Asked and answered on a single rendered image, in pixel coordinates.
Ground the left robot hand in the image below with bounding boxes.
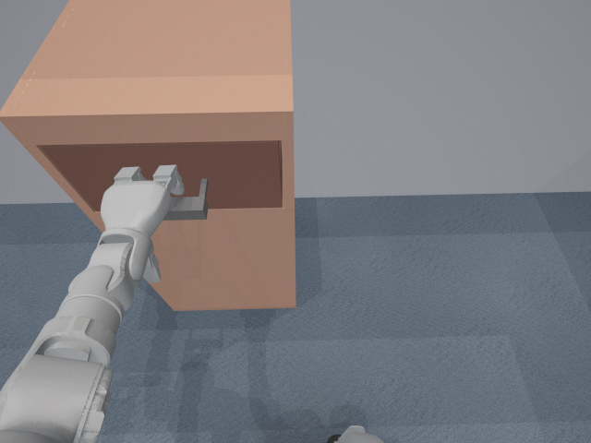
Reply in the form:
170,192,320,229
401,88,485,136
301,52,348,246
101,165,185,283

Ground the robot right shin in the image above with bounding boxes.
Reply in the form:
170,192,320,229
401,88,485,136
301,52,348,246
340,425,366,437

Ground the robot left upper arm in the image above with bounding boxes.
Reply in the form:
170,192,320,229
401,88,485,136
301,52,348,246
0,354,114,443

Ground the handle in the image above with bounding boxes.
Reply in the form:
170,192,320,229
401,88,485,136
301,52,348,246
146,179,209,221

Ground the robot left forearm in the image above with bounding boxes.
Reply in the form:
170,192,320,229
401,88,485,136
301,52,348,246
0,228,151,417

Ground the cabinet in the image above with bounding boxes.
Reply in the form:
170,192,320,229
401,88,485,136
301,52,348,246
0,0,296,311

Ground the drawer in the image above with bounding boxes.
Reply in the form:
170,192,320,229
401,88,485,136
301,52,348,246
41,140,283,211

